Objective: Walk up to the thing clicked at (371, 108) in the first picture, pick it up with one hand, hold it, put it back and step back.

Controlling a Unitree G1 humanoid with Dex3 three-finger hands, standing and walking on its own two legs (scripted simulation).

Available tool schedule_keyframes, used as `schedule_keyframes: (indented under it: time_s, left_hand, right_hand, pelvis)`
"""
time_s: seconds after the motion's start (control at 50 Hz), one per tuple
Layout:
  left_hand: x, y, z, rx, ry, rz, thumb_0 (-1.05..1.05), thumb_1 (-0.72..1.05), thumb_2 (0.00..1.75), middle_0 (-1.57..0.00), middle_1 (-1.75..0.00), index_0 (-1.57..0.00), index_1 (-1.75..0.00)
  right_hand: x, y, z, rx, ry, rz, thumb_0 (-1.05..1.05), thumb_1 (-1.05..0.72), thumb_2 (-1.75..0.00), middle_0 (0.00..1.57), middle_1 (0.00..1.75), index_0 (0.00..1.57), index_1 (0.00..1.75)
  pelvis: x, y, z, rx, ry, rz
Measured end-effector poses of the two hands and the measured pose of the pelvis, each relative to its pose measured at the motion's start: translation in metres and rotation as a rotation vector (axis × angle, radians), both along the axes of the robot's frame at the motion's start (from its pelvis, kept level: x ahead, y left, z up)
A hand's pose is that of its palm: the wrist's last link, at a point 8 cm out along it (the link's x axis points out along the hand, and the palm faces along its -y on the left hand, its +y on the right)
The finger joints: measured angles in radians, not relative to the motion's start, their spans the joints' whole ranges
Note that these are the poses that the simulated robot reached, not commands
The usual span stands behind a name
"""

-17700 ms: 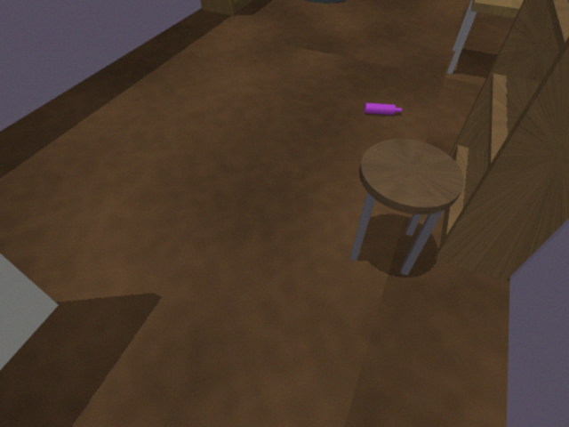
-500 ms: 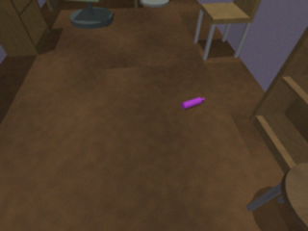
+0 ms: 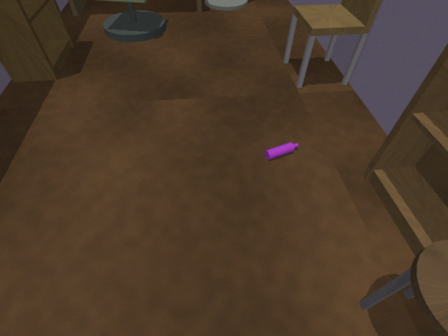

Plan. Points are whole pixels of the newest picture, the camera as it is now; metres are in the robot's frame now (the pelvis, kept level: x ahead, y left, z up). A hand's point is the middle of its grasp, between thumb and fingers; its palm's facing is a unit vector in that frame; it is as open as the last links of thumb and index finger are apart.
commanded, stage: stand
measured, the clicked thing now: (282, 149) +1.25 -0.39 -0.75
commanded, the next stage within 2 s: walk up in 0.50 s
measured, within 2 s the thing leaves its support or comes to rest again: neither
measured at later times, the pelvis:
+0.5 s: pelvis +0.01 +0.00 +0.00, yaw +0 degrees
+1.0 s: pelvis +0.14 -0.05 -0.01, yaw +2 degrees
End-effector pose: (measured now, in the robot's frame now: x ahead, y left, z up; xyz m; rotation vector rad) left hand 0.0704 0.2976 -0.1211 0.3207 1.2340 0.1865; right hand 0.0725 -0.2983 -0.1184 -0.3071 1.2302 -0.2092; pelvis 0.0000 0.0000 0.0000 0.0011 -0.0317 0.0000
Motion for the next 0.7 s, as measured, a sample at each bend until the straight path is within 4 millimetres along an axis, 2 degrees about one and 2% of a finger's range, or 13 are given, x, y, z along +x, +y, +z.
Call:
schedule_keyframes:
  time_s: [0.52,0.62,0.7]
  left_hand:
    - [0.002,0.0,0.0,-0.005,0.007,0.007,0.0,0.9,0.9,-0.2,-0.3,-0.2,-0.3]
    - [0.011,0.009,0.004,0.007,-0.011,-0.016,0.0,0.9,0.9,-0.2,-0.3,-0.21,-0.3]
    - [0.034,0.008,0.014,0.039,-0.016,-0.046,0.0,0.9,0.9,-0.2,-0.3,-0.2,-0.3]
  right_hand:
    - [0.004,0.0,-0.001,0.005,0.005,0.005,0.0,-0.91,-0.89,0.2,0.3,0.2,0.29]
    - [0.006,-0.018,0.001,0.011,-0.057,-0.02,0.0,-0.9,-0.89,0.2,0.3,0.2,0.3]
    - [0.001,-0.047,-0.001,-0.003,-0.053,-0.055,0.0,-0.9,-0.89,0.2,0.3,0.2,0.3]
  pelvis:
    - [0.006,-0.001,0.0,0.001,0.009,0.004]
    - [0.017,-0.007,-0.006,0.011,0.02,-0.026]
    - [0.032,-0.021,-0.009,0.024,0.012,-0.043]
